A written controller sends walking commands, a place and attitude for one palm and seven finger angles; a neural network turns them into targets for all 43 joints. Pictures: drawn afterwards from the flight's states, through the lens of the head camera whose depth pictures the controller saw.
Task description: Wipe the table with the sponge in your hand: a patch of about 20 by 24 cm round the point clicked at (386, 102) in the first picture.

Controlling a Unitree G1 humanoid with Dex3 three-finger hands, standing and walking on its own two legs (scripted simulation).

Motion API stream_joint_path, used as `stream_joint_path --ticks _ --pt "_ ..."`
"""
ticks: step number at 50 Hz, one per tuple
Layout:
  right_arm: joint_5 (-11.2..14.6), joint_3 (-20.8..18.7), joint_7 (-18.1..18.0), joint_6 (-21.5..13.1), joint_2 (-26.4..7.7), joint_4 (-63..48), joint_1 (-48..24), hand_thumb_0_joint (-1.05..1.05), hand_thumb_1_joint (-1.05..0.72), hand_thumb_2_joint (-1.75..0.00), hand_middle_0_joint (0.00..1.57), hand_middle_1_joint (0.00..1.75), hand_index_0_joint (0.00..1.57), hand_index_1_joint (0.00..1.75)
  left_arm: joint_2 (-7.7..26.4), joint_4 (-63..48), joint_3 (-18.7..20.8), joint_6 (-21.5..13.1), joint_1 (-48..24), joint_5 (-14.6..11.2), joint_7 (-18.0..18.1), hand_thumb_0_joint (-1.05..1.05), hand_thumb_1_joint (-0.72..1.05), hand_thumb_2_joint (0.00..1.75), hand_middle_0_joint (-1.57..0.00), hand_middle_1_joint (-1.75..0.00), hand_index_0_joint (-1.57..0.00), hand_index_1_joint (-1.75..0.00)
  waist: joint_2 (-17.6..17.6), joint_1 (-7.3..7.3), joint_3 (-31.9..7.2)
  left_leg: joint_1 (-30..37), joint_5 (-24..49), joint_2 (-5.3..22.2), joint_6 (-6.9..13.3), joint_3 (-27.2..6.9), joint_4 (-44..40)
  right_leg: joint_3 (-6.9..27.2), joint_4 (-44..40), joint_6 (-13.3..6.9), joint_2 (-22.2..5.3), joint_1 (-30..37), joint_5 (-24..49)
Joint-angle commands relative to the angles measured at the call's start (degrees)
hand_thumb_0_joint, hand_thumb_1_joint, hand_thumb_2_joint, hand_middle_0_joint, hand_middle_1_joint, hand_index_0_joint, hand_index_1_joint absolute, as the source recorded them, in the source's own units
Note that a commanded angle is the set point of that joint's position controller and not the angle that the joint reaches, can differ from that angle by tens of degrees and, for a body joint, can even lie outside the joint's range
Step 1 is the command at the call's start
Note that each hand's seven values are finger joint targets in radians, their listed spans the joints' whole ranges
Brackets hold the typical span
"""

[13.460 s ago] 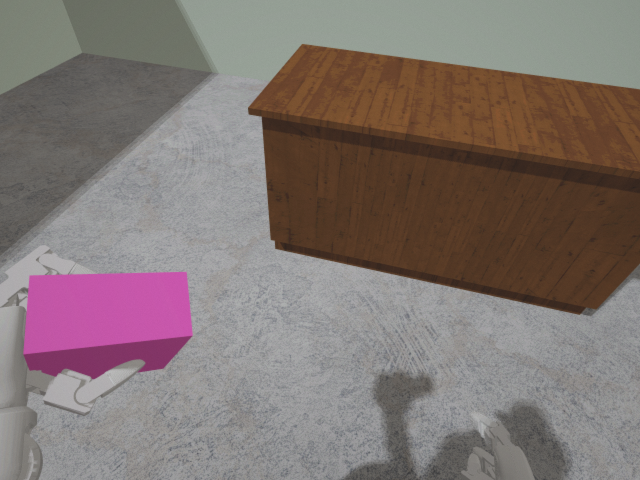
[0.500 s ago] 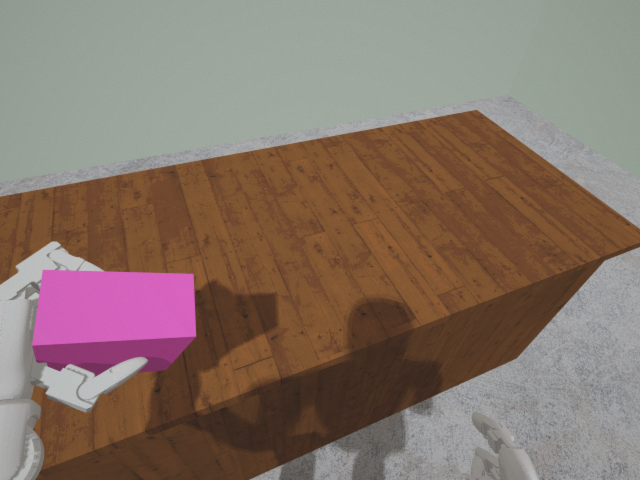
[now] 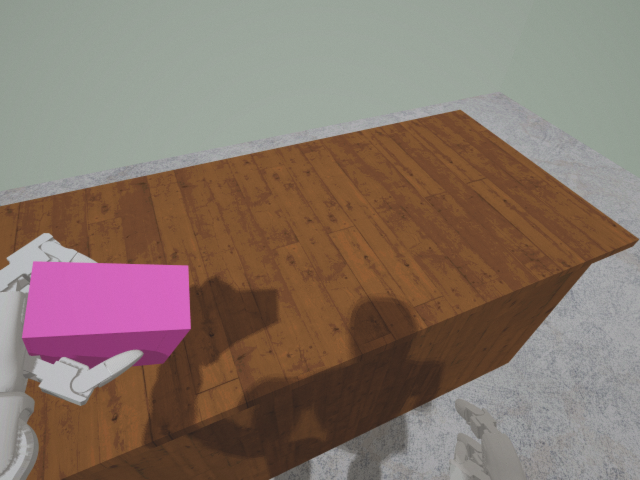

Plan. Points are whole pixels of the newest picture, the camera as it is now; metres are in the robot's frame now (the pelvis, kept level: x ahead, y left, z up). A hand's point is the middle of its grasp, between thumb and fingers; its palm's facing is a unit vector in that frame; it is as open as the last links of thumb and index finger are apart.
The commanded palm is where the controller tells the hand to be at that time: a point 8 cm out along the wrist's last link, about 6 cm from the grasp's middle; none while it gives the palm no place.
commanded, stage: shuffle to correct the standing spot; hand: left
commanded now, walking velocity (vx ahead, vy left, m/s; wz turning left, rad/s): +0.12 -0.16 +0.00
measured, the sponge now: (132, 321) +0.23 +0.20 +0.15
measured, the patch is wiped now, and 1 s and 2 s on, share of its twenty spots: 0.00 0.00 0.00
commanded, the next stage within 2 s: come to a stop and stand still in 0.04 s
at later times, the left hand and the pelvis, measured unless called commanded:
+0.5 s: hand (61, 370) +0.17 +0.23 +0.17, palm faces +0.39 -0.84 -0.38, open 10.1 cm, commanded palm +0.13 +0.27 +0.18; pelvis -0.03 -0.01 +0.00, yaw +2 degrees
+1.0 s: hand out of the picture +0.13 +0.28 +0.18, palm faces +0.41 -0.82 -0.39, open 10.1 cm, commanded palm +0.08 +0.32 +0.18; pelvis -0.08 +0.03 +0.00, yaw +1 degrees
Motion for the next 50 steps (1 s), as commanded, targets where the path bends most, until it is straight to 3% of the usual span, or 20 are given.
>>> stream_joint_path --ticks 1,6,8,10,12,16,17,18,21,27,31,32,36,37,41,42,43,47,48,50 --pt "0.64 -3.39 -0.61 -2.77 -7.19 -9.62 -5.39 0.0 -0.9 -0.9 0.2 0.3 0.2 0.3 10.63 -13.4 8.5 -3.81 -2.2 -1.84 0.5 0.0 0.1 1.3 -1.2 -1.6 -1.2 -1.6 3.21 0.1 -9.79 0.25 15.2 4.35 3.63 -1.9 0.83 11.22 -3.86 2.44 -11.99 8.77 21.78" --pt "1.33 -3.5 -0.36 -1.55 -7.31 -9.72 -5.48 0.0 -0.9 -0.9 0.2 0.3 0.2 0.3 9.88 -11.74 8.41 -3.05 -0.29 -2.57 -0.09 0.0 0.1 1.3 -1.2 -1.6 -1.2 -1.6 -0.17 -0.36 -9.58 -0.16 15.9 3.6 3.53 -0.44 3.39 10.92 -3.75 3.49 -12.81 9.78 28.51" --pt "1.31 -3.13 -0.38 -1.25 -7.31 -9.74 -6.32 0.0 -0.9 -0.9 0.2 0.3 0.2 0.3 9.72 -11.43 8.07 -3.13 -0.27 -2.77 -0.16 0.0 0.1 1.3 -1.2 -1.6 -1.2 -1.6 1.9 -0.32 -7.86 0.44 14.49 3.71 3.71 -1.05 1.28 10.11 -4.21 4.62 -12.54 7.49 25.47" --pt "1.32 -3.13 -0.3 -1.23 -7.75 -9.69 -6.91 0.0 -0.9 -0.9 0.2 0.3 0.2 0.3 9.18 -11.13 7.46 -3.28 -0.22 -2.59 -0.11 0.0 0.1 1.3 -1.2 -1.6 -1.2 -1.6 3.34 0.15 -6.14 0.27 11.77 3.09 3.95 -1.44 0.34 11.42 -7.13 7.37 -12.86 6.44 23.71" --pt "1.37 -3.14 -0.31 -1.12 -8.2 -9.38 -7.65 0.0 -0.9 -0.9 0.2 0.3 0.2 0.3 10.95 -12.82 8.4 -3.72 -1.61 -2.31 0.2 0.0 0.1 1.3 -1.2 -1.6 -1.2 -1.6 4.51 0.39 -5.33 0.32 11.38 2.46 4.14 -1.67 -0.06 11.94 -8.79 9.58 -13.48 6.43 24.56" --pt "1.2 -3.31 -0.52 -1.43 -8.23 -9.5 -7.44 0.0 -0.9 -0.9 0.2 0.3 0.2 0.3 10.23 -13.23 7.81 -4.17 -0.74 -1.98 0.68 0.0 0.1 1.3 -1.2 -1.6 -1.2 -1.6 3.24 0.98 -7.21 1.12 10.58 1.75 4.29 -1.81 -1.1 12.11 -10.42 10.48 -13.84 8.66 23.51" --pt "1.28 -3.28 -0.61 -1.3 -8.45 -9.21 -7.91 0.0 -0.9 -0.9 0.2 0.3 0.2 0.3 11.79 -13.88 8.76 -4.21 -1.62 -1.98 0.87 0.0 0.1 1.3 -1.2 -1.6 -1.2 -1.6 4.22 0.89 -7.02 1.82 10.37 1.87 4.33 -2.28 -2.0 11.86 -10.66 10.54 -13.93 7.95 22.0" --pt "1.28 -3.23 -0.66 -1.37 -8.25 -9.26 -7.77 0.0 -0.9 -0.9 0.2 0.3 0.2 0.3 9.99 -12.98 7.46 -4.16 -1.4 -2.07 0.83 0.0 0.1 1.3 -1.2 -1.6 -1.2 -1.6 3.78 0.96 -6.68 2.0 9.89 2.02 4.34 -2.64 -2.44 11.59 -11.19 10.51 -13.74 7.39 18.97" --pt "1.35 -3.29 -0.94 -1.75 -8.5 -9.34 -7.27 0.0 -0.9 -0.9 0.2 0.3 0.2 0.3 9.6 -10.71 7.03 -3.65 -1.5 -2.01 1.01 0.0 0.1 1.3 -1.2 -1.6 -1.2 -1.6 1.71 1.23 -5.44 2.56 6.73 2.04 4.31 -3.5 -3.0 12.57 -14.6 10.27 -13.66 3.89 8.03" --pt "1.73 -3.14 -1.46 -2.23 -9.08 -8.42 -7.36 0.0 -0.9 -0.9 0.2 0.3 0.2 0.3 9.47 -8.61 5.0 -2.83 -5.62 -1.2 1.48 0.0 0.1 1.3 -1.2 -1.6 -1.2 -1.6 1.39 0.83 -2.49 5.32 1.13 2.04 4.1 -4.8 -2.24 13.24 -18.53 8.08 -14.14 -6.3 -11.74" --pt "1.58 -2.89 -1.7 -2.81 -8.92 -8.33 -7.05 0.0 -0.9 -0.9 0.2 0.3 0.2 0.3 8.59 -7.8 3.64 -2.45 -7.18 -0.67 2.07 0.0 0.1 1.3 -1.2 -1.6 -1.2 -1.6 -0.86 0.93 -1.9 4.8 -1.67 1.21 3.84 -4.12 1.08 13.93 -18.85 7.03 -14.92 -10.2 -19.25" --pt "1.47 -2.94 -1.74 -2.83 -9.31 -7.94 -7.38 0.0 -0.9 -0.9 0.2 0.3 0.2 0.3 10.08 -9.83 4.22 -2.58 -9.01 -0.52 2.28 0.0 0.1 1.3 -1.2 -1.6 -1.2 -1.6 1.5 0.72 -2.16 5.52 -1.65 1.26 3.77 -4.33 0.87 13.47 -17.92 6.34 -15.13 -10.95 -19.43" --pt "0.97 -2.59 -1.86 -3.3 -8.77 -8.2 -7.27 0.0 -0.9 -0.9 0.2 0.3 0.2 0.3 9.74 -11.61 4.14 -2.73 -7.44 -0.09 3.03 0.0 0.1 1.3 -1.2 -1.6 -1.2 -1.6 0.7 0.94 -1.96 3.7 -4.26 0.6 3.68 -4.31 2.79 13.74 -16.42 4.89 -15.61 -11.62 -22.33" --pt "0.85 -2.77 -1.89 -3.27 -9.23 -7.7 -7.37 0.0 -0.9 -0.9 0.2 0.3 0.2 0.3 11.54 -13.18 5.52 -3.01 -7.77 -0.12 3.22 0.0 0.1 1.3 -1.2 -1.6 -1.2 -1.6 2.71 0.76 -2.49 4.52 -4.24 0.86 3.68 -4.54 2.41 13.48 -15.41 4.39 -15.84 -12.14 -21.94" --pt "0.35 -2.52 -1.82 -3.5 -9.0 -8.11 -6.7 0.0 -0.9 -0.9 0.2 0.3 0.2 0.3 10.6 -15.21 5.66 -3.62 -5.7 0.06 3.67 0.0 0.1 1.3 -1.2 -1.6 -1.2 -1.6 3.55 0.84 -1.57 1.0 -8.59 1.34 3.67 -6.05 1.11 12.32 -12.4 3.95 -14.98 -11.55 -22.75" --pt "0.24 -2.67 -1.89 -3.5 -9.55 -7.81 -6.75 0.0 -0.9 -0.9 0.2 0.3 0.2 0.3 11.96 -15.92 6.76 -3.9 -5.45 0.09 3.76 0.0 0.1 1.3 -1.2 -1.6 -1.2 -1.6 6.14 0.68 -1.57 1.16 -9.99 2.13 3.77 -7.43 -1.0 11.35 -10.48 3.88 -14.45 -11.83 -21.88" --pt "0.09 -2.49 -1.93 -3.51 -9.14 -8.02 -6.67 0.0 -0.9 -0.9 0.2 0.3 0.2 0.3 10.32 -16.15 5.77 -4.1 -5.15 0.25 3.77 0.0 0.1 1.3 -1.2 -1.6 -1.2 -1.6 7.03 0.66 -0.91 -1.11 -13.58 3.17 4.02 -9.33 -3.65 10.06 -8.52 4.39 -13.14 -10.75 -21.06" --pt "-0.16 -3.32 -1.81 -3.52 -9.18 -8.38 -6.4 0.0 -0.9 -0.9 0.2 0.3 0.2 0.3 11.16 -15.09 7.95 -4.65 -5.65 1.51 3.54 0.0 0.1 1.3 -1.2 -1.6 -1.2 -1.6 13.64 1.03 -0.61 -16.23 -28.62 7.88 5.41 -17.15 -20.21 5.5 6.8 6.85 -6.29 5.12 -8.87" --pt "-0.23 -3.64 -1.86 -3.3 -8.58 -8.56 -6.29 0.0 -0.9 -0.9 0.2 0.3 0.2 0.3 9.91 -13.91 7.22 -4.67 -5.87 2.03 3.15 0.0 0.1 1.3 -1.2 -1.6 -1.2 -1.6 13.65 1.28 -0.25 -19.93 -29.96 8.5 5.68 -16.85 -21.57 5.13 11.31 7.21 -5.49 8.34 -6.13" --pt "-0.14 -4.31 -1.59 -3.05 -8.35 -8.41 -5.88 0.0 -0.9 -0.9 0.2 0.3 0.2 0.3 9.29 -11.01 7.04 -4.84 -6.02 2.46 2.37 0.0 0.1 1.3 -1.2 -1.6 -1.2 -1.6 10.78 1.47 -0.35 -21.24 -28.14 7.51 5.36 -13.97 -19.75 4.87 10.47 7.23 -5.49 10.69 -4.35"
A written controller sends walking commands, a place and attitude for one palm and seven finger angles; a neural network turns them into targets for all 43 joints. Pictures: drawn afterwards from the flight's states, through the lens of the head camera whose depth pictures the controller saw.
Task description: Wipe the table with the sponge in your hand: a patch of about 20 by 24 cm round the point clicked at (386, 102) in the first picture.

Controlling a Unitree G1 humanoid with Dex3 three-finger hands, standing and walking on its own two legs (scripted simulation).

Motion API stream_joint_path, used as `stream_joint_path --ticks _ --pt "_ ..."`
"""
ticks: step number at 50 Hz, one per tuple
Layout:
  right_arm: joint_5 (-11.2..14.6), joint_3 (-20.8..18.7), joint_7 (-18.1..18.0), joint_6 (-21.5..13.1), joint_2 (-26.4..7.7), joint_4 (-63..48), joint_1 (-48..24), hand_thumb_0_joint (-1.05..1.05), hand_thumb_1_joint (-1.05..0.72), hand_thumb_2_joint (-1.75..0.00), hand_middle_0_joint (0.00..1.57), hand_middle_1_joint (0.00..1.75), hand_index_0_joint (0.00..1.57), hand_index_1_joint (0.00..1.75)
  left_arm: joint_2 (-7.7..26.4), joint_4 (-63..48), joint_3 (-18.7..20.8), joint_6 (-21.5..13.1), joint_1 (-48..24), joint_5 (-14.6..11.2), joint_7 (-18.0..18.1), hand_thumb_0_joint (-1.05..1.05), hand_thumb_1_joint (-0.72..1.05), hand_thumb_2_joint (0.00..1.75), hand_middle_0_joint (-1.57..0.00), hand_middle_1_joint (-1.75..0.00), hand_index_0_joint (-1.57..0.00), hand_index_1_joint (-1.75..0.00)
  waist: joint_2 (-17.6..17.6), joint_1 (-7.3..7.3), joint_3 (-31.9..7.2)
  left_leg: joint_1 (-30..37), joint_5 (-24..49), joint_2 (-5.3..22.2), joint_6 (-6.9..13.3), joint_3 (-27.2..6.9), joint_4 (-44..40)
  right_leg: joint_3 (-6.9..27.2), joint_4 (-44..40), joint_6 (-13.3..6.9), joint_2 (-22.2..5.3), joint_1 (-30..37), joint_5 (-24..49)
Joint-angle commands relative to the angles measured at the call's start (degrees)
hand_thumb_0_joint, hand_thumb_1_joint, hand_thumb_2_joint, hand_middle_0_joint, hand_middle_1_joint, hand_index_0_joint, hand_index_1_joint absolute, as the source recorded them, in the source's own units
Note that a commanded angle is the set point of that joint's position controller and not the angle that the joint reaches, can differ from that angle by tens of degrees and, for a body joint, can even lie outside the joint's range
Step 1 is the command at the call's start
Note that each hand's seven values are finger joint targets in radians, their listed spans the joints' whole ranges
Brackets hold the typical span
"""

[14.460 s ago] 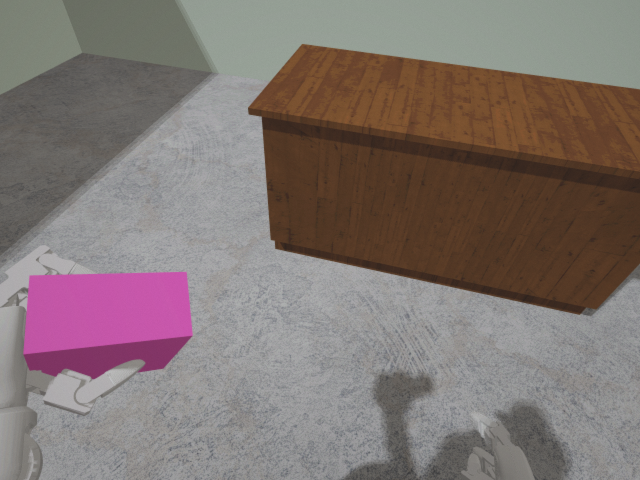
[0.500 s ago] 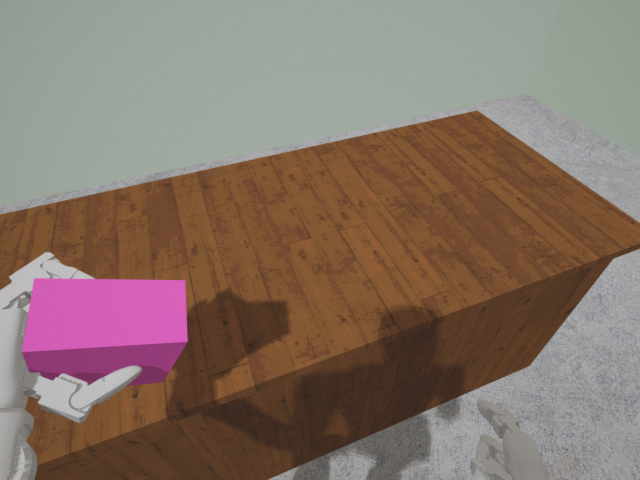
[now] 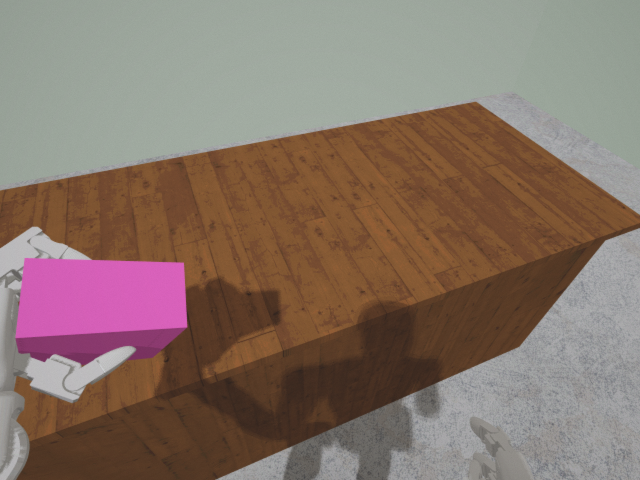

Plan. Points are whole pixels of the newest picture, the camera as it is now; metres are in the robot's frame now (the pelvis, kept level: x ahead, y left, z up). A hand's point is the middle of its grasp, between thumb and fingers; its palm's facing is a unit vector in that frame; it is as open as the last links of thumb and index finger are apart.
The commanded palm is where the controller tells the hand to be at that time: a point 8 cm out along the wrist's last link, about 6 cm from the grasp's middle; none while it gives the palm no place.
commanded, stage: come to a stop and stand still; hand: left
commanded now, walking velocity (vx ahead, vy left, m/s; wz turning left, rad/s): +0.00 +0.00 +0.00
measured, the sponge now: (124, 317) +0.23 +0.21 +0.15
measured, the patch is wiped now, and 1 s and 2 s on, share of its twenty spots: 0.00 0.00 0.00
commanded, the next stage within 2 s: look again from close up in 1.40 s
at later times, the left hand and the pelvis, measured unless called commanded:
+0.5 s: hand (19, 321) +0.20 +0.27 +0.19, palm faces +0.49 -0.78 -0.38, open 10.1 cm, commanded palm +0.14 +0.30 +0.18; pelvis +0.00 +0.01 +0.00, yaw +4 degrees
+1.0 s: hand (65, 294) +0.24 +0.26 +0.17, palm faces +0.41 -0.83 -0.38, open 10.1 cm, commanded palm +0.18 +0.30 +0.18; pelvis +0.04 +0.02 +0.01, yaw +3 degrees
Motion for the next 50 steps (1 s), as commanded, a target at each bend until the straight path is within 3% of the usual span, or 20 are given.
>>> stream_joint_path --ticks 1,4,6,8,9,11,12,15,17,19,21,26,28,32,36,37,39,41,45,50 --pt "0.38 -3.7 -0.17 -3.05 -6.9 -9.51 -7.75 0.0 -0.9 -0.9 0.2 0.3 0.2 0.3 7.27 -8.65 6.05 -4.42 -6.13 0.8 -0.42 0.0 0.1 1.3 -1.2 -1.6 -1.2 -1.6 8.1 1.19 -3.77 -15.59 -28.11 9.79 2.19 -12.31 -18.31 4.3 1.93 0.84 -2.22 16.01 -0.12" --pt "0.58 -3.82 0.64 -3.33 -6.91 -9.44 -7.18 0.0 -0.9 -0.9 0.2 0.3 0.2 0.3 7.45 -8.43 6.63 -5.49 -2.2 0.38 -0.82 0.0 0.1 1.3 -1.2 -1.6 -1.2 -1.6 1.51 0.65 -3.48 -6.07 -17.15 6.68 1.5 -9.25 -10.04 7.33 -10.29 -0.99 -5.19 9.99 -0.07" --pt "0.77 -4.04 1.0 -3.56 -7.29 -9.04 -6.51 0.0 -0.9 -0.9 0.2 0.3 0.2 0.3 6.02 -8.68 5.61 -5.27 -0.3 -0.24 -1.02 0.0 0.1 1.3 -1.2 -1.6 -1.2 -1.6 -3.57 0.4 -5.27 0.73 -8.88 3.95 0.64 -5.13 -0.08 13.26 -15.94 -3.25 -9.71 2.25 -7.43" --pt "1.11 -4.23 0.95 -3.51 -7.57 -8.28 -6.38 0.0 -0.9 -0.9 0.2 0.3 0.2 0.3 5.57 -10.67 4.95 -4.67 -1.14 -1.11 -0.8 0.0 0.1 1.3 -1.2 -1.6 -1.2 -1.6 -5.31 -0.18 -4.98 4.96 -4.87 2.86 0.04 -3.88 8.78 17.22 -18.89 -6.31 -13.64 -5.34 -11.57" --pt "0.96 -3.9 0.85 -3.66 -7.47 -8.2 -6.9 0.0 -0.9 -0.9 0.2 0.3 0.2 0.3 6.34 -11.79 5.26 -4.71 -2.94 -1.26 -0.44 0.0 0.1 1.3 -1.2 -1.6 -1.2 -1.6 -5.18 -0.25 -4.93 4.76 -3.71 3.02 -0.15 -3.66 9.38 16.94 -18.29 -6.85 -14.33 -5.77 -10.61" --pt "0.7 -3.49 0.57 -4.16 -7.57 -7.69 -7.61 0.0 -0.9 -0.9 0.2 0.3 0.2 0.3 7.42 -13.71 5.86 -5.11 -6.49 -1.37 0.19 0.0 0.1 1.3 -1.2 -1.6 -1.2 -1.6 -2.09 -0.28 -5.45 7.3 -3.4 3.59 -0.1 -4.48 5.91 15.22 -15.41 -6.2 -13.57 -7.01 -10.26" --pt "0.51 -3.56 0.23 -4.18 -8.05 -7.54 -8.4 0.0 -0.9 -0.9 0.2 0.3 0.2 0.3 9.57 -15.99 6.97 -5.28 -8.78 -1.17 0.44 0.0 0.1 1.3 -1.2 -1.6 -1.2 -1.6 1.45 -0.27 -5.69 9.22 -3.27 4.51 0.12 -5.63 2.12 13.97 -12.89 -5.03 -11.96 -7.26 -9.9" --pt "0.34 -3.08 -0.49 -4.5 -7.94 -8.56 -8.46 0.0 -0.9 -0.9 0.2 0.3 0.2 0.3 8.09 -15.43 6.73 -5.51 -9.56 -0.75 0.82 0.0 0.1 1.3 -1.2 -1.6 -1.2 -1.6 10.64 0.58 -2.35 -0.1 -24.33 9.87 1.96 -16.02 -16.36 8.23 -4.34 -0.77 -3.63 -0.89 -9.35" --pt "0.07 -2.91 -0.88 -4.56 -7.7 -9.0 -8.94 0.0 -0.9 -0.9 0.2 0.3 0.2 0.3 9.07 -14.93 7.73 -5.42 -11.62 0.61 0.51 0.0 0.1 1.3 -1.2 -1.6 -1.2 -1.6 16.65 1.12 -1.1 -10.4 -35.69 12.89 3.23 -19.73 -24.68 6.09 5.11 0.57 -0.75 8.44 -3.44" --pt "0.19 -2.92 -0.76 -4.6 -6.27 -8.97 -8.47 0.0 -0.9 -0.9 0.2 0.3 0.2 0.3 7.15 -12.05 6.01 -5.02 -11.63 0.96 0.02 0.0 0.1 1.3 -1.2 -1.6 -1.2 -1.6 12.68 1.44 -0.8 -12.17 -33.08 11.84 2.59 -16.5 -23.65 5.36 3.86 0.5 -1.03 11.42 -1.48" --pt "0.42 -3.25 -0.19 -4.72 -6.02 -9.27 -7.65 0.0 -0.9 -0.9 0.2 0.3 0.2 0.3 6.12 -10.51 5.06 -4.98 -8.98 1.09 -0.35 0.0 0.1 1.3 -1.2 -1.6 -1.2 -1.6 8.96 1.43 -2.06 -7.26 -26.72 9.46 1.78 -13.15 -19.52 5.49 -4.38 -0.06 -1.43 11.34 -1.32" --pt "0.64 -3.89 1.19 -4.26 -7.04 -9.24 -6.45 0.0 -0.9 -0.9 0.2 0.3 0.2 0.3 4.3 -8.63 4.41 -4.39 -0.25 -0.26 -0.68 0.0 0.1 1.3 -1.2 -1.6 -1.2 -1.6 -2.18 0.56 -7.17 5.14 -1.48 5.27 0.31 -5.96 -5.0 12.65 -14.53 -3.05 -7.61 5.9 3.97" --pt "1.01 -3.86 1.21 -3.67 -7.21 -9.4 -6.74 0.0 -0.9 -0.9 0.2 0.3 0.2 0.3 4.96 -9.54 4.97 -4.03 0.25 -1.09 -0.67 0.0 0.1 1.3 -1.2 -1.6 -1.2 -1.6 -1.61 0.3 -8.37 6.94 2.1 5.41 0.06 -5.4 -3.46 12.4 -13.82 -3.39 -8.31 5.02 6.26" --pt "0.76 -3.29 0.42 -2.9 -7.44 -9.45 -8.87 0.0 -0.9 -0.9 0.2 0.3 0.2 0.3 8.7 -11.38 6.98 -4.19 -6.0 -1.51 -0.45 0.0 0.1 1.3 -1.2 -1.6 -1.2 -1.6 3.48 0.1 -3.88 7.61 -4.32 6.06 0.1 -6.98 -5.59 12.66 -15.31 -2.96 -7.4 -1.59 -3.99" --pt "0.41 -2.53 -0.39 -3.71 -6.8 -9.76 -9.31 0.0 -0.9 -0.9 0.2 0.3 0.2 0.3 7.84 -12.76 5.51 -4.82 -10.85 -0.8 0.18 0.0 0.1 1.3 -1.2 -1.6 -1.2 -1.6 6.96 0.91 -1.8 3.5 -15.75 7.96 1.14 -11.53 -15.07 10.24 -12.62 -1.39 -3.85 2.79 -3.08" --pt "0.32 -2.56 -0.6 -3.95 -7.09 -9.75 -9.62 0.0 -0.9 -0.9 0.2 0.3 0.2 0.3 8.67 -14.44 5.93 -5.08 -12.36 -0.69 0.22 0.0 0.1 1.3 -1.2 -1.6 -1.2 -1.6 9.53 0.89 -2.26 3.43 -16.45 8.39 1.29 -12.62 -16.92 9.67 -11.32 -1.32 -3.63 4.39 -1.18" --pt "0.34 -2.45 -0.57 -4.49 -6.55 -9.82 -8.88 0.0 -0.9 -0.9 0.2 0.3 0.2 0.3 6.98 -13.17 4.65 -5.15 -10.42 -0.32 0.29 0.0 0.1 1.3 -1.2 -1.6 -1.2 -1.6 8.64 1.26 -3.31 2.85 -17.79 8.79 1.37 -13.25 -18.75 8.75 -10.24 -1.01 -3.07 7.32 1.03" --pt "0.3 -2.68 -0.29 -4.61 -6.48 -9.89 -8.68 0.0 -0.9 -0.9 0.2 0.3 0.2 0.3 5.87 -11.91 3.96 -4.88 -7.77 -0.13 0.23 0.0 0.1 1.3 -1.2 -1.6 -1.2 -1.6 7.37 1.38 -3.71 2.8 -16.03 8.15 1.28 -11.63 -17.62 9.29 -12.09 -1.21 -3.58 8.41 1.42" --pt "0.42 -3.12 0.39 -4.23 -6.79 -9.83 -7.95 0.0 -0.9 -0.9 0.2 0.3 0.2 0.3 5.45 -10.35 4.48 -4.45 -1.75 -0.57 0.09 0.0 0.1 1.3 -1.2 -1.6 -1.2 -1.6 2.75 1.23 -6.63 6.97 -2.61 6.92 0.54 -7.95 -12.04 9.97 -14.45 -1.97 -5.47 8.6 6.44" --pt "0.82 -3.13 0.36 -2.85 -6.99 -9.92 -8.46 0.0 -0.9 -0.9 0.2 0.3 0.2 0.3 6.6 -10.01 5.76 -4.06 -0.5 -1.62 -0.38 0.0 0.1 1.3 -1.2 -1.6 -1.2 -1.6 1.41 1.05 -8.42 8.82 9.36 6.4 0.41 -5.8 -7.84 10.1 -13.85 -2.09 -6.7 9.12 14.15"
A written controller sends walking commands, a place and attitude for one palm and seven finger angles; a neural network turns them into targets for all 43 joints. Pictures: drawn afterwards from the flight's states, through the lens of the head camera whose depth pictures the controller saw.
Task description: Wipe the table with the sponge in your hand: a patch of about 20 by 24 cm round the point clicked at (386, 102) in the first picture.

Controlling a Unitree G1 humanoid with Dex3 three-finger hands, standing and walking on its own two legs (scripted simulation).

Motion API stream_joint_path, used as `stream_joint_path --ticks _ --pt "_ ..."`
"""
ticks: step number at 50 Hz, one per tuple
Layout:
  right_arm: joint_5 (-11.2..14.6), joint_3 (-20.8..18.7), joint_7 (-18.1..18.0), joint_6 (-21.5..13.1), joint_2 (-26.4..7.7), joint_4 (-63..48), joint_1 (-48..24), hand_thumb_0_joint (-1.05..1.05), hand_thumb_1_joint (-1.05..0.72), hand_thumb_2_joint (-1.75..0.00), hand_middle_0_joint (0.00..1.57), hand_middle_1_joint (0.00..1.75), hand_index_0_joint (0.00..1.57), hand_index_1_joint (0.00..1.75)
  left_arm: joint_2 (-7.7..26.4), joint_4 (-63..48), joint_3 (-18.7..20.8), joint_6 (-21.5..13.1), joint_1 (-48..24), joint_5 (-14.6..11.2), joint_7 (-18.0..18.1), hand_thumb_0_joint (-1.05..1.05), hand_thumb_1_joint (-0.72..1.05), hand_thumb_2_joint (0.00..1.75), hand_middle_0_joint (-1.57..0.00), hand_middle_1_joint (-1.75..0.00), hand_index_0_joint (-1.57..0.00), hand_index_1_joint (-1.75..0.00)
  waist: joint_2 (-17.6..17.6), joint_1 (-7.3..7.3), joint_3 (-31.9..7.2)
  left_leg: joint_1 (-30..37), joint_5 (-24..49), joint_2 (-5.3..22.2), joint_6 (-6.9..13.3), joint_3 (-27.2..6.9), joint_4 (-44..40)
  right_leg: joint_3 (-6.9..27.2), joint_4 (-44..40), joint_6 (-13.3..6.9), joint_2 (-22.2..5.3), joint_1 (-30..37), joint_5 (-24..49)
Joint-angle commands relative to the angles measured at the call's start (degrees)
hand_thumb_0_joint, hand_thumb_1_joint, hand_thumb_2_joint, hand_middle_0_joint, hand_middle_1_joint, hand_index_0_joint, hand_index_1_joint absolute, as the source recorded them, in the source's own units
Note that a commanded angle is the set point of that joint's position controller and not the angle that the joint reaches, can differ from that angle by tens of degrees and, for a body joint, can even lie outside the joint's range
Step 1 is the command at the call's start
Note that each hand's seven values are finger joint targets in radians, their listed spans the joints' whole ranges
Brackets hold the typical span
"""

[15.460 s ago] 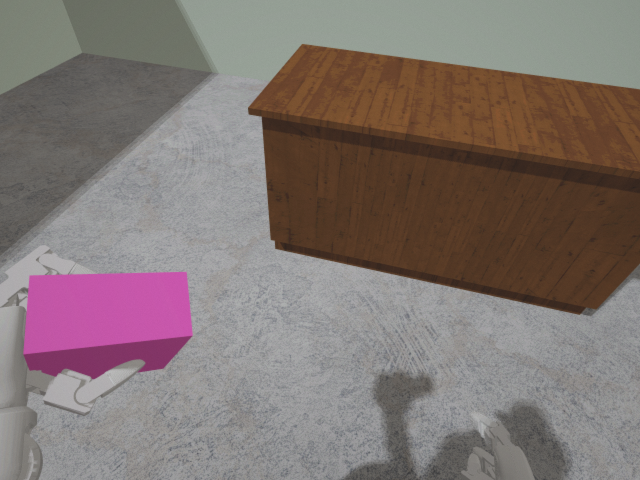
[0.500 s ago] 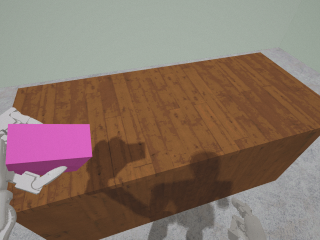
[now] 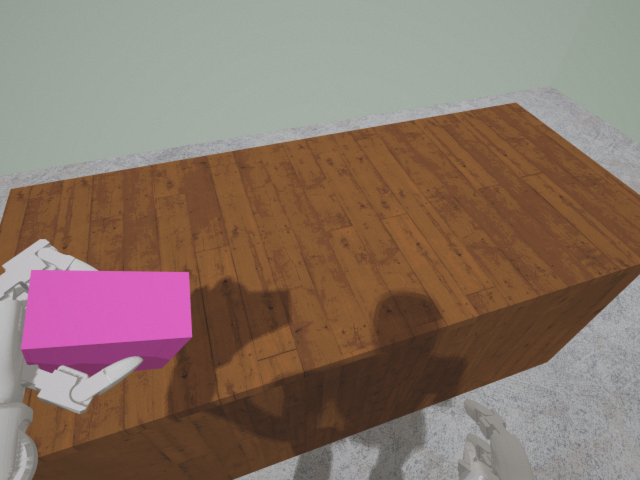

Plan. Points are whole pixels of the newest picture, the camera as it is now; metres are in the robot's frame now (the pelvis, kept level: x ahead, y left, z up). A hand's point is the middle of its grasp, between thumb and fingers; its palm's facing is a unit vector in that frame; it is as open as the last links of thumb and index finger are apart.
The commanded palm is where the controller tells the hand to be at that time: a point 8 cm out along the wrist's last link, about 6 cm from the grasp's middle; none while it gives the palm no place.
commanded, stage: come to a stop and stand still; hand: left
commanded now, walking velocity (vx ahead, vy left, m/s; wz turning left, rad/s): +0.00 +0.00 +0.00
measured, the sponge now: (131, 327) +0.23 +0.20 +0.14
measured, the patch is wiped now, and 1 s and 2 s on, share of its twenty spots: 0.00 0.00 0.00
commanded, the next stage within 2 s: look again from close up in 0.40 s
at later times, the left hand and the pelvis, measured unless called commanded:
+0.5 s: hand (80, 319) +0.23 +0.25 +0.15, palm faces +0.36 -0.86 -0.38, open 10.1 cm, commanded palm +0.18 +0.28 +0.17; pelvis +0.01 +0.00 +0.00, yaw +0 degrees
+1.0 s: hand out of the picture +0.19 +0.31 +0.16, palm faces +0.42 -0.81 -0.41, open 10.1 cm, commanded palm +0.12 +0.31 +0.17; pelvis -0.04 +0.03 -0.01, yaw +0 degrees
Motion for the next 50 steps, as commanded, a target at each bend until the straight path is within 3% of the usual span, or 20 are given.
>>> stream_joint_path --ticks 1,12,24,25,26,27,28,29,32,33,36,37,38,39,41,42,43,45,47,50 --pt "0.47 -2.77 -0.87 -2.27 -7.27 -9.47 -6.51 0.0 -0.9 -0.9 0.2 0.3 0.2 0.3 10.07 -10.31 7.66 -2.78 -2.24 -1.26 0.62 0.0 0.1 1.3 -1.2 -1.6 -1.2 -1.6 -0.18 0.82 -8.06 6.61 5.11 6.13 -0.32 -6.5 -1.85 5.48 -3.53 -0.79 -7.82 -1.44 11.27" --pt "0.77 -2.76 -1.25 -1.78 -7.58 -9.57 -7.12 0.0 -0.9 -0.9 0.2 0.3 0.2 0.3 10.71 -14.47 7.2 -2.39 -3.18 -1.7 0.23 0.0 0.1 1.3 -1.2 -1.6 -1.2 -1.6 3.31 0.84 -11.41 12.92 20.93 6.63 -0.01 -6.37 -0.22 4.86 -1.49 -0.47 -7.58 0.75 21.85" --pt "0.77 -2.42 -1.36 -0.83 -7.27 -10.69 -7.48 0.0 -0.9 -0.9 0.2 0.3 0.2 0.3 10.25 -11.91 6.46 -1.8 -5.02 -1.84 0.04 0.0 0.1 1.3 -1.2 -1.6 -1.2 -1.6 2.56 0.91 -7.49 9.55 7.64 7.24 -0.55 -7.5 -4.42 5.03 -4.37 -0.45 -7.22 -1.6 11.4" --pt "-1.75 -4.4 -0.6 -3.96 -9.46 -10.66 -0.03 0.0 -0.9 -0.9 0.2 0.3 0.2 0.3 54.86 -23.45 39.33 -8.44 -64.39 7.42 0.39 0.0 0.1 1.3 -1.2 -1.6 -1.2 -1.6 -7.44 1.13 6.47 -1.4 10.0 7.52 1.21 -3.97 4.97 6.96 -8.37 3.38 -9.37 -15.96 12.32" --pt "-0.27 -1.59 -0.26 -4.26 -2.64 -6.9 -5.19 0.0 -0.9 -0.9 0.2 0.3 0.2 0.3 19.92 9.03 16.58 -6.3 -31.87 2.2 -1.99 0.0 0.1 1.3 -1.2 -1.6 -1.2 -1.6 -4.83 1.05 -8.04 8.05 15.15 2.89 0.31 -4.37 1.12 8.32 -2.74 -1.03 -9.13 -8.86 14.11" --pt "0.64 -5.03 0.31 -4.0 -6.78 -9.41 -6.13 0.0 -0.9 -0.9 0.2 0.3 0.2 0.3 17.78 -0.65 16.39 -5.96 -22.34 0.48 -1.51 0.0 0.1 1.3 -1.2 -1.6 -1.2 -1.6 4.84 2.83 -9.64 13.32 17.52 3.75 -0.46 -2.64 0.8 8.57 -1.43 -0.88 -7.12 -5.75 20.39" --pt "1.14 -4.74 0.62 -4.66 -6.86 -9.25 -2.8 0.0 -0.9 -0.9 0.2 0.3 0.2 0.3 11.48 5.64 10.01 -5.87 -19.82 0.2 -2.29 0.0 0.1 1.3 -1.2 -1.6 -1.2 -1.6 4.47 1.91 -12.81 12.37 16.58 4.35 -0.37 -1.82 2.7 8.86 -0.06 -0.1 -7.38 -3.12 21.14" --pt "1.34 -4.8 1.2 -4.89 -7.38 -10.19 -3.1 0.0 -0.9 -0.9 0.2 0.3 0.2 0.3 11.3 -0.35 8.23 -6.76 -16.67 -0.72 -2.8 0.0 0.1 1.3 -1.2 -1.6 -1.2 -1.6 6.36 1.99 -13.55 12.22 17.18 4.71 0.11 -2.75 2.33 8.88 0.57 1.64 -7.87 -1.8 21.37" --pt "2.03 -4.53 3.22 -5.56 -6.69 -10.96 -5.44 0.0 -0.9 -0.9 0.2 0.3 0.2 0.3 4.59 -6.79 1.73 -7.16 -4.96 -1.32 -3.1 0.0 0.1 1.3 -1.2 -1.6 -1.2 -1.6 2.15 2.71 -12.18 9.75 13.82 5.91 0.72 -3.87 0.6 6.63 0.48 2.56 -6.91 -1.34 14.12" --pt "1.78 -4.25 3.36 -5.61 -6.95 -11.53 -5.26 0.0 -0.9 -0.9 0.2 0.3 0.2 0.3 4.86 -8.24 0.76 -7.25 -4.42 -1.05 -3.33 0.0 0.1 1.3 -1.2 -1.6 -1.2 -1.6 -0.53 2.67 -10.39 7.79 9.68 6.22 0.56 -4.62 -0.65 5.77 -0.66 2.22 -6.53 -2.3 10.09" --pt "0.99 -3.89 2.01 -5.78 -7.36 -11.65 -5.78 0.0 -0.9 -0.9 0.2 0.3 0.2 0.3 12.42 -8.47 7.98 -8.29 -4.11 -0.57 -2.18 0.0 0.1 1.3 -1.2 -1.6 -1.2 -1.6 -5.0 2.19 -5.11 3.19 -6.89 5.4 -0.53 -5.68 -3.61 6.65 -5.03 0.53 -6.49 -6.67 -3.15" --pt "1.09 -3.84 1.36 -5.47 -7.7 -11.28 -6.75 0.0 -0.9 -0.9 0.2 0.3 0.2 0.3 16.7 -10.1 12.6 -8.73 -4.95 -0.3 -1.41 0.0 0.1 1.3 -1.2 -1.6 -1.2 -1.6 -3.17 2.17 -4.14 2.93 -9.24 5.37 -0.49 -5.85 -4.09 6.29 -5.36 0.15 -6.45 -7.92 -5.65" --pt "0.69 -3.61 0.83 -5.27 -7.38 -11.47 -5.98 0.0 -0.9 -0.9 0.2 0.3 0.2 0.3 14.89 -8.18 12.01 -9.27 -5.44 -0.63 -1.65 0.0 0.1 1.3 -1.2 -1.6 -1.2 -1.6 -2.9 1.63 -3.46 1.14 -12.33 5.39 -0.26 -6.84 -5.22 5.67 -5.31 -0.01 -6.32 -8.09 -8.08" --pt "0.75 -3.46 0.34 -5.47 -7.05 -12.01 -5.97 0.0 -0.9 -0.9 0.2 0.3 0.2 0.3 16.3 -9.47 13.51 -9.95 -7.12 -0.72 -1.67 0.0 0.1 1.3 -1.2 -1.6 -1.2 -1.6 -1.0 1.47 -3.29 0.45 -14.34 5.5 -0.19 -7.65 -6.12 5.97 -4.8 -0.09 -5.97 -8.04 -9.21" --pt "0.6 -3.29 -0.42 -5.85 -7.01 -11.83 -5.44 0.0 -0.9 -0.9 0.2 0.3 0.2 0.3 16.75 -10.67 13.87 -11.04 -10.32 -0.55 -1.67 0.0 0.1 1.3 -1.2 -1.6 -1.2 -1.6 4.92 1.15 -2.78 -2.36 -20.5 6.5 0.22 -9.11 -8.8 5.15 -2.29 0.08 -5.04 -6.35 -9.46" --pt "0.56 -3.1 -0.79 -6.15 -7.06 -11.66 -6.43 0.0 -0.9 -0.9 0.2 0.3 0.2 0.3 19.36 -13.15 15.86 -11.5 -13.08 0.09 -1.34 0.0 0.1 1.3 -1.2 -1.6 -1.2 -1.6 8.58 1.47 -2.95 -3.5 -23.01 7.51 0.59 -9.97 -10.59 3.94 -0.32 0.4 -4.37 -4.52 -7.34" --pt "0.25 -3.05 -0.87 -6.49 -7.15 -11.11 -5.1 0.0 -0.9 -0.9 0.2 0.3 0.2 0.3 16.33 -11.4 13.89 -11.98 -13.03 0.0 -1.61 0.0 0.1 1.3 -1.2 -1.6 -1.2 -1.6 9.44 1.49 -3.85 -5.88 -26.77 8.63 1.01 -11.07 -12.75 2.06 2.36 0.66 -3.58 -1.66 -6.03" --pt "0.24 -3.24 -0.59 -7.47 -6.89 -10.92 -4.07 0.0 -0.9 -0.9 0.2 0.3 0.2 0.3 14.74 -11.27 12.5 -12.04 -13.55 0.4 -1.82 0.0 0.1 1.3 -1.2 -1.6 -1.2 -1.6 10.84 1.87 -5.87 -7.01 -29.53 9.84 1.19 -11.36 -14.55 0.77 5.91 0.6 -2.94 1.49 -4.86" --pt "0.42 -3.43 0.06 -8.28 -6.67 -10.74 -3.84 0.0 -0.9 -0.9 0.2 0.3 0.2 0.3 11.67 -12.93 9.02 -11.54 -14.2 0.59 -2.11 0.0 0.1 1.3 -1.2 -1.6 -1.2 -1.6 11.75 1.67 -7.51 -2.44 -28.04 10.17 -0.04 -11.11 -14.5 -0.19 6.12 0.25 -2.75 -0.89 -5.38" --pt "0.2 -4.43 1.07 -8.13 -7.71 -9.95 -1.85 0.0 -0.9 -0.9 0.2 0.3 0.2 0.3 8.22 -10.89 5.47 -9.67 -11.41 1.21 -2.07 0.0 0.1 1.3 -1.2 -1.6 -1.2 -1.6 7.54 1.32 -8.04 0.05 -28.16 11.63 -0.58 -11.38 -13.85 -1.27 5.99 0.17 -1.65 -3.08 -5.96"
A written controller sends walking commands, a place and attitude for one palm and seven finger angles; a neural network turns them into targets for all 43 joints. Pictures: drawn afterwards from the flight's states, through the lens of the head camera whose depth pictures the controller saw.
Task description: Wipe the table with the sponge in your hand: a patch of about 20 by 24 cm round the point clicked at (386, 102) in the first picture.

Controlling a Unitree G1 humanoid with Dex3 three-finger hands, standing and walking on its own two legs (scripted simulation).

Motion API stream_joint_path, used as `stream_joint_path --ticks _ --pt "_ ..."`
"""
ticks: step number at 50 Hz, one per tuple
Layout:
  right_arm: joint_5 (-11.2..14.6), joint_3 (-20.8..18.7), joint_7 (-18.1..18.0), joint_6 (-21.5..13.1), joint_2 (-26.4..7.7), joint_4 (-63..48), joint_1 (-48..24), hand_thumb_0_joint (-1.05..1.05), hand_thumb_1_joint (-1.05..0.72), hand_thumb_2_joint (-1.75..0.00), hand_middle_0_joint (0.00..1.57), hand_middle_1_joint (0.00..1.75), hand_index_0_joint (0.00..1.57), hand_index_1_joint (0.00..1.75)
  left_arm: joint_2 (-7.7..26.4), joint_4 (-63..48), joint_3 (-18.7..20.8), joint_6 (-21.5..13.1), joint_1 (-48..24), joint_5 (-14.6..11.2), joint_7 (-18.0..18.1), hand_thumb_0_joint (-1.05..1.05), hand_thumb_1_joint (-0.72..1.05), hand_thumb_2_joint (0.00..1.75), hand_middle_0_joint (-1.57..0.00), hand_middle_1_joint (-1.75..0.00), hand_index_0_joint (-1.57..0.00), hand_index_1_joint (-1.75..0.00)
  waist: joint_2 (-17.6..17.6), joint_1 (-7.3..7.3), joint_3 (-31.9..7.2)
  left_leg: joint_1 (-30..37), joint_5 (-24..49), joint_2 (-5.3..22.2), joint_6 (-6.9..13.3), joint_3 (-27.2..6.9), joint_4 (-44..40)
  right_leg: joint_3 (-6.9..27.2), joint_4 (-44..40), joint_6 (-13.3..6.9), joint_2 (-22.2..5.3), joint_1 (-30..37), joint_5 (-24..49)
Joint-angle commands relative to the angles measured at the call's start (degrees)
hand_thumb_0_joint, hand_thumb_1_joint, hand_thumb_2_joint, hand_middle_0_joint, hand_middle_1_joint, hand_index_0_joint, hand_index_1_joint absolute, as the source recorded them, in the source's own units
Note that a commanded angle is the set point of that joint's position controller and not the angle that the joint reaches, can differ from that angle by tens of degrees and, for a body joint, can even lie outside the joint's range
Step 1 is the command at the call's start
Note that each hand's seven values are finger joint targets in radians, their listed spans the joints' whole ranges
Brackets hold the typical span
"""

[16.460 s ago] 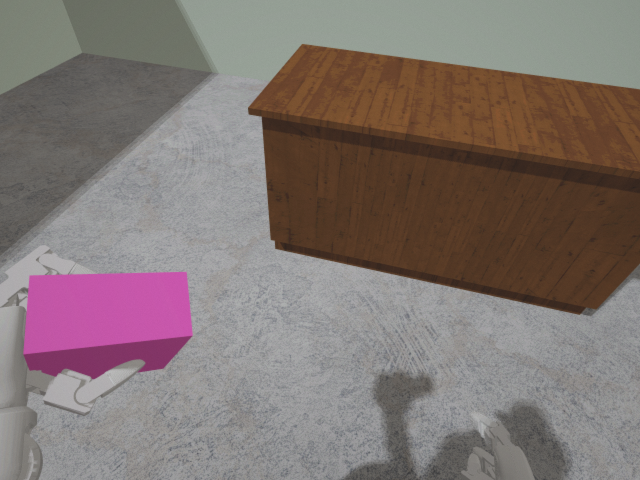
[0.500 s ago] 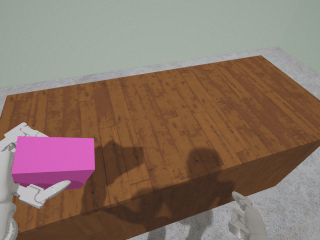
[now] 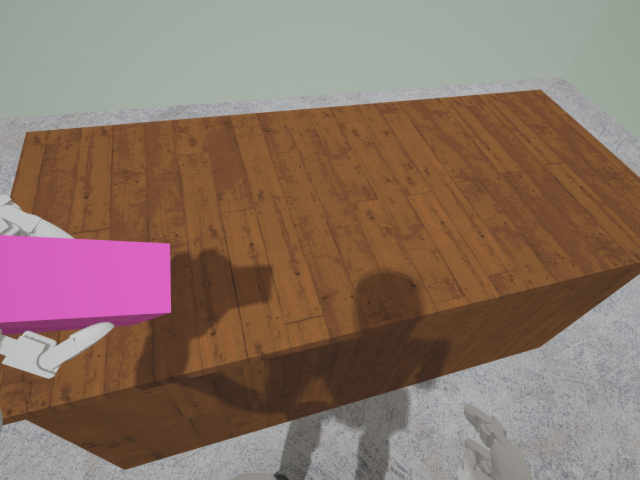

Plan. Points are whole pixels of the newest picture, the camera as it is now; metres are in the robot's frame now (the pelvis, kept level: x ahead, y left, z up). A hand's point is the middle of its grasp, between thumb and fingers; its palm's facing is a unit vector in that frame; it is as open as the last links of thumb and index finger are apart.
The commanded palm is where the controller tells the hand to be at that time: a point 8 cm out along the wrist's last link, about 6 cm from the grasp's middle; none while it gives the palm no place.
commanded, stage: shuffle to correct the standing spot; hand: left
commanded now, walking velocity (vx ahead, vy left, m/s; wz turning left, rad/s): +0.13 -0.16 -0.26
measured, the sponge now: (103, 290) +0.24 +0.24 +0.14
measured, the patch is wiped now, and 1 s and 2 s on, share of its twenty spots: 0.00 0.00 0.00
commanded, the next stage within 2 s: come to a stop and stand still in 0.86 s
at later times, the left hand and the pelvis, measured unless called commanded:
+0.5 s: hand (145, 278) +0.25 +0.20 +0.17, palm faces +0.35 -0.87 -0.34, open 10.1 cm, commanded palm +0.19 +0.24 +0.18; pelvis +0.02 -0.04 -0.01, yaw -2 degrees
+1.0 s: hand (265, 236) +0.31 +0.11 +0.16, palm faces +0.21 -0.84 -0.50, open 10.1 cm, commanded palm +0.25 +0.16 +0.18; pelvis +0.07 -0.11 -0.02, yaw -4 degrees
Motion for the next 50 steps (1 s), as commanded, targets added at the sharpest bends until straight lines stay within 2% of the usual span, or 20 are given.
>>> stream_joint_path --ticks 1,12,17,20,23,25,28,30,32,34,35,36,38,39,42,45,47,48,49,50 --pt "0.3 -4.19 0.63 -3.83 -8.64 -9.61 -4.79 0.0 -0.9 -0.9 0.2 0.3 0.2 0.3 4.26 -14.3 -0.89 -2.64 -4.42 -0.02 0.21 0.0 0.1 1.3 -1.2 -1.6 -1.2 -1.6 10.99 -1.04 -11.83 3.78 -30.55 13.27 -3.45 -12.69 -15.21 -1.67 0.97 -1.17 0.8 1.83 -4.6" --pt "0.94 -4.34 1.43 0.05 -8.25 -11.17 -7.54 0.0 -0.9 -0.9 0.2 0.3 0.2 0.3 7.72 -14.42 2.77 1.28 -8.61 -0.59 -0.43 0.0 0.1 1.3 -1.2 -1.6 -1.2 -1.6 11.34 -1.56 -6.84 -1.5 -33.73 12.89 -3.78 -6.9 -10.03 -5.74 -1.29 -1.97 2.88 2.65 -6.29" --pt "0.94 -4.1 1.33 -0.21 -7.67 -11.36 -7.4 0.0 -0.9 -0.9 0.2 0.3 0.2 0.3 6.91 -17.85 1.91 1.58 -5.77 -1.32 -0.17 0.0 0.1 1.3 -1.2 -1.6 -1.2 -1.6 7.9 -1.48 -7.35 -0.19 -30.6 8.61 -3.44 -3.06 0.71 -1.58 -5.38 -4.85 -0.1 -0.06 -8.57" --pt "0.39 -3.49 0.6 -0.75 -7.47 -10.64 -6.67 0.0 -0.9 -0.9 0.2 0.3 0.2 0.3 6.03 -18.17 1.49 1.23 -5.35 -1.73 0.41 0.0 0.1 1.3 -1.2 -1.6 -1.2 -1.6 10.03 -2.22 -7.16 2.82 -27.34 9.06 -2.62 -5.86 0.13 1.36 -3.83 -5.4 -0.91 -5.52 -10.4" --pt "0.29 -3.36 -0.29 -1.15 -7.8 -9.88 -6.49 0.0 -0.9 -0.9 0.2 0.3 0.2 0.3 6.39 -16.54 1.95 1.06 -4.83 -1.79 0.87 0.0 0.1 1.3 -1.2 -1.6 -1.2 -1.6 13.46 -2.44 -6.79 4.13 -28.06 14.08 -1.1 -12.59 -6.83 -3.09 -0.21 -2.49 1.57 -4.87 -8.92" --pt "0.19 -3.57 -0.47 -1.11 -7.91 -9.76 -6.15 0.0 -0.9 -0.9 0.2 0.3 0.2 0.3 6.78 -15.03 2.48 0.66 -4.68 -1.45 0.98 0.0 0.1 1.3 -1.2 -1.6 -1.2 -1.6 12.8 -1.91 -7.58 2.85 -27.85 14.45 -0.65 -11.22 -5.89 -2.51 -2.49 -2.37 0.99 -1.92 -8.41" --pt "0.14 -3.05 -0.67 -1.16 -7.18 -9.49 -6.48 0.0 -0.9 -0.9 0.2 0.3 0.2 0.3 6.33 -14.09 1.48 0.59 -5.14 -1.45 0.68 0.0 0.1 1.3 -1.2 -1.6 -1.2 -1.6 5.63 -2.28 -5.49 0.6 -21.12 10.2 -1.7 -6.01 2.22 2.67 -7.36 -4.16 -1.89 -1.34 -3.72" --pt "0.21 -3.57 -0.65 -1.09 -6.87 -9.39 -5.27 0.0 -0.9 -0.9 0.2 0.3 0.2 0.3 7.03 -13.69 1.92 0.7 -3.56 -2.38 0.43 0.0 0.1 1.3 -1.2 -1.6 -1.2 -1.6 -2.61 -2.22 -8.03 -1.68 -12.56 5.29 -2.84 -0.75 15.26 13.38 -9.17 -8.5 -8.86 0.59 2.0" --pt "1.1 -3.26 -0.21 -1.49 -6.51 -8.89 -5.89 0.0 -0.9 -0.9 0.2 0.3 0.2 0.3 6.99 -15.73 1.59 1.05 -4.47 -2.94 0.87 0.0 0.1 1.3 -1.2 -1.6 -1.2 -1.6 -1.55 -2.54 -9.89 -3.94 -7.34 3.92 -3.71 -1.15 20.58 18.25 -8.31 -12.98 -13.88 5.17 17.32" --pt "0.86 -2.98 0.05 -1.58 -6.73 -8.55 -4.86 0.0 -0.9 -0.9 0.2 0.3 0.2 0.3 7.78 -17.32 2.37 0.16 -5.06 -3.14 1.26 0.0 0.1 1.3 -1.2 -1.6 -1.2 -1.6 0.55 -2.94 -12.01 1.74 0.06 4.85 -3.3 -1.11 10.86 10.53 -1.42 -10.53 -11.37 6.7 30.18" --pt "0.46 -2.97 -0.17 -1.51 -7.06 -7.98 -4.58 0.0 -0.9 -0.9 0.2 0.3 0.2 0.3 7.78 -17.74 2.42 -0.24 -4.2 -2.93 1.16 0.0 0.1 1.3 -1.2 -1.6 -1.2 -1.6 3.41 -3.43 -13.72 9.39 9.34 5.23 -2.15 -1.65 4.89 5.25 4.83 -6.75 -7.66 4.12 33.11" --pt "0.1 -3.44 -0.61 -1.41 -7.82 -8.26 -5.26 0.0 -0.9 -0.9 0.2 0.3 0.2 0.3 8.5 -17.79 3.19 -0.37 -2.27 -2.86 0.95 0.0 0.1 1.3 -1.2 -1.6 -1.2 -1.6 8.55 -3.27 -14.56 17.17 21.21 9.14 -0.17 -7.05 0.77 1.13 12.05 -2.68 -3.32 -1.33 30.56" --pt "-1.55 -3.53 -0.16 -0.44 -6.79 -8.89 -6.01 0.0 -0.9 -0.9 0.2 0.3 0.2 0.3 7.95 -19.57 2.25 -0.59 -3.34 -2.7 -0.11 0.0 0.1 1.3 -1.2 -1.6 -1.2 -1.6 20.1 -3.7 -12.61 28.56 35.56 20.08 6.83 -22.27 -3.37 -1.92 27.5 0.05 1.17 -18.36 -2.74" --pt "-1.76 -4.13 0.09 0.32 -6.59 -9.17 -5.49 0.0 -0.9 -0.9 0.2 0.3 0.2 0.3 9.29 -19.14 2.88 -0.03 -2.68 -1.95 -0.54 0.0 0.1 1.3 -1.2 -1.6 -1.2 -1.6 16.67 -2.74 -10.01 29.79 37.13 21.89 7.81 -22.01 -3.4 -0.86 28.91 -0.38 1.36 -22.55 -8.94" --pt "-1.34 -4.41 0.47 2.22 -7.32 -11.27 -5.71 0.0 -0.9 -0.9 0.2 0.3 0.2 0.3 9.57 -19.41 5.18 2.35 3.82 -1.95 -1.31 0.0 0.1 1.3 -1.2 -1.6 -1.2 -1.6 14.38 -1.68 -8.39 18.53 35.28 19.78 3.44 -10.86 -0.48 -2.39 14.85 -1.07 -1.54 -13.95 -5.18" --pt "0.88 -3.82 0.98 2.16 -7.28 -12.8 -4.91 0.0 -0.9 -0.9 0.2 0.3 0.2 0.3 9.7 -17.39 6.17 2.18 7.07 -2.28 -1.21 0.0 0.1 1.3 -1.2 -1.6 -1.2 -1.6 10.21 -0.25 -12.65 0.56 21.48 14.38 -0.88 -2.96 14.06 -5.79 -2.77 -2.98 -1.43 13.51 15.2" --pt "2.02 -3.63 0.6 1.13 -6.41 -12.52 -5.11 0.0 -0.9 -0.9 0.2 0.3 0.2 0.3 11.44 -15.89 6.84 2.48 7.73 -2.96 -0.5 0.0 0.1 1.3 -1.2 -1.6 -1.2 -1.6 -6.75 -1.24 -16.38 -6.96 -1.2 3.38 -3.41 -0.2 35.9 9.85 -7.02 -10.78 -11.7 16.01 25.24" --pt "1.52 -3.58 0.25 0.43 -6.23 -12.19 -4.57 0.0 -0.9 -0.9 0.2 0.3 0.2 0.3 11.93 -16.55 7.68 1.88 5.87 -4.06 -0.21 0.0 0.1 1.3 -1.2 -1.6 -1.2 -1.6 -12.44 -1.98 -16.43 -8.1 -20.13 2.0 -3.94 -0.94 42.91 15.54 -9.9 -13.71 -18.52 10.18 20.63" --pt "1.52 -4.24 0.15 0.53 -6.96 -12.28 -3.57 0.0 -0.9 -0.9 0.2 0.3 0.2 0.3 10.9 -17.68 7.69 1.97 5.43 -4.8 0.01 0.0 0.1 1.3 -1.2 -1.6 -1.2 -1.6 -10.59 -1.94 -13.76 -9.66 -22.38 3.03 -4.59 -3.81 46.77 20.28 -12.51 -14.59 -20.69 4.86 16.83" --pt "1.55 -4.4 0.58 0.27 -8.18 -11.9 -4.25 0.0 -0.9 -0.9 0.2 0.3 0.2 0.3 9.82 -19.64 6.48 1.79 4.48 -5.05 0.06 0.0 0.1 1.3 -1.2 -1.6 -1.2 -1.6 -5.62 -1.56 -10.68 -9.39 -20.04 4.69 -4.81 -6.38 46.41 20.05 -14.16 -14.28 -21.53 -0.64 9.76"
